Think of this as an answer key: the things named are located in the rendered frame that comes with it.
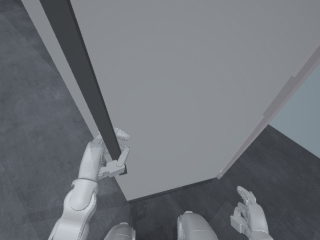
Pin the robot right hand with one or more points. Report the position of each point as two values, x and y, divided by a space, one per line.
254 217

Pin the fridge door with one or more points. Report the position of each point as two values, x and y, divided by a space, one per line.
186 79

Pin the robot left hand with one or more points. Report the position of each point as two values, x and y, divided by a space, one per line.
94 157

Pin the handle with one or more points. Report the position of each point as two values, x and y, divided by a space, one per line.
63 21

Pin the right robot thigh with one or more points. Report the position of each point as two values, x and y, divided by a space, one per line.
192 226

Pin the left robot thigh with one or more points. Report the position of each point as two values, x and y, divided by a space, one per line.
121 232

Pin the robot thigh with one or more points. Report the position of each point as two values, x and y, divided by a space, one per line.
192 226
121 232

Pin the left robot forearm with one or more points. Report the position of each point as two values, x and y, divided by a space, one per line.
79 206

